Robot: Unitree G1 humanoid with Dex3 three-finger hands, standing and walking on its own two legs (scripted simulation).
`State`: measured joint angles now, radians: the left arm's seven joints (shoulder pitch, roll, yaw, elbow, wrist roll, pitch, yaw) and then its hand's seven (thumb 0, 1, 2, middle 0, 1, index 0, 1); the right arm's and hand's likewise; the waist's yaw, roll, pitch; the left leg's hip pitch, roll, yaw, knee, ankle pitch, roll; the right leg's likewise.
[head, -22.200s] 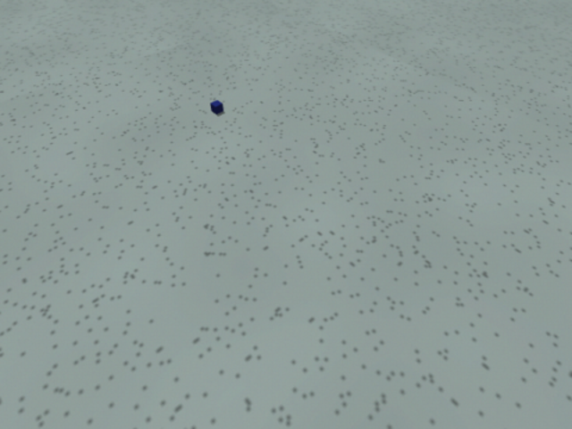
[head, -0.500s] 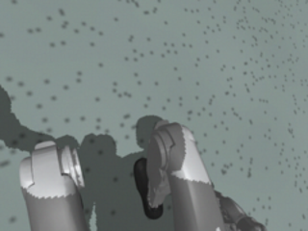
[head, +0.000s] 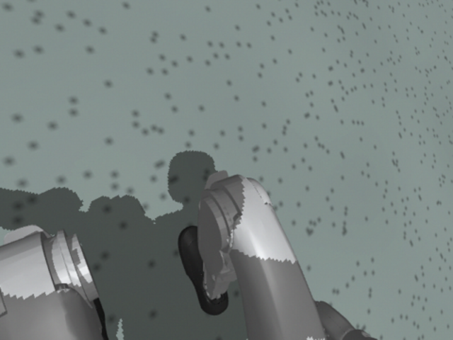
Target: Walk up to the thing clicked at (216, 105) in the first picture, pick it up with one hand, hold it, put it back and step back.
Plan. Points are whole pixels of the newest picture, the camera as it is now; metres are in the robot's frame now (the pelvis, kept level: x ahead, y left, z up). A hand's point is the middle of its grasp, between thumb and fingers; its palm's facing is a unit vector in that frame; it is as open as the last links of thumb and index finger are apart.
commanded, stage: rest palm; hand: left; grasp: from above
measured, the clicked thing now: out of the picture +0.42 +0.43 -0.27
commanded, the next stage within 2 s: close in 0.88 s
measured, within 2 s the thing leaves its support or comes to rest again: neither
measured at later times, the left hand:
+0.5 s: hand out of the picture +0.41 +0.41 -0.23, palm faces -0.38 -0.23 -0.90, open 14.5 cm
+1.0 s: hand out of the picture +0.41 +0.40 -0.23, palm faces -0.39 -0.23 -0.89, open 14.3 cm
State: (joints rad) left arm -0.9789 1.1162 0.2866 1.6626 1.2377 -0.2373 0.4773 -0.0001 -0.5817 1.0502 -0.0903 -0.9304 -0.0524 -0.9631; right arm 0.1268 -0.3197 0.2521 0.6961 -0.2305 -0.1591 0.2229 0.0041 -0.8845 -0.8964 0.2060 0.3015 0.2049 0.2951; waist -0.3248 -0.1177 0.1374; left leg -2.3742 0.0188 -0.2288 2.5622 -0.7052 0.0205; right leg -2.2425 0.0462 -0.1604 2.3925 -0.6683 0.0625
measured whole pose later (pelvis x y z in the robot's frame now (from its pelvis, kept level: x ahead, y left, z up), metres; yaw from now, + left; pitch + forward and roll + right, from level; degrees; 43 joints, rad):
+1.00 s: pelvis +0.00 +0.00 +0.00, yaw -2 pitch +25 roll -16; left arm -1.00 1.17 0.24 1.72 1.25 -0.28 0.55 0.00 -0.54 1.03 -0.10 -0.92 -0.06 -0.95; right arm 0.07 -0.35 0.32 0.66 -0.25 -0.20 0.23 0.00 -0.88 -0.90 0.21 0.30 0.20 0.30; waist -0.32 -0.17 0.18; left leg -2.35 0.03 -0.27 2.58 -0.71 0.02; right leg -2.21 0.06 -0.19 2.38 -0.65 0.07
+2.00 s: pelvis +0.00 +0.00 +0.00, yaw -2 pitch +25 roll -16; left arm -1.00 1.19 0.22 1.71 1.23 -0.28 0.53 0.00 -0.05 0.65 -0.42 -0.68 -0.43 -0.67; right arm 0.05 -0.37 0.34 0.64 -0.25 -0.21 0.22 0.00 -0.87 -0.89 0.21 0.30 0.20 0.29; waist -0.32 -0.17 0.20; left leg -2.34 0.03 -0.28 2.58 -0.71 0.02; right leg -2.21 0.07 -0.20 2.37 -0.65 0.07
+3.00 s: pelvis +0.00 +0.00 +0.00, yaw -2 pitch +26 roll -16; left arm -1.02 1.17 0.20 1.71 1.24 -0.27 0.54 -0.02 0.39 0.21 -0.81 -0.27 -0.90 -0.27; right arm 0.06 -0.36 0.33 0.65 -0.25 -0.21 0.22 0.00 -0.87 -0.89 0.21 0.30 0.20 0.29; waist -0.32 -0.17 0.18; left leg -2.35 0.02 -0.28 2.58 -0.72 0.02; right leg -2.21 0.06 -0.20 2.37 -0.65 0.06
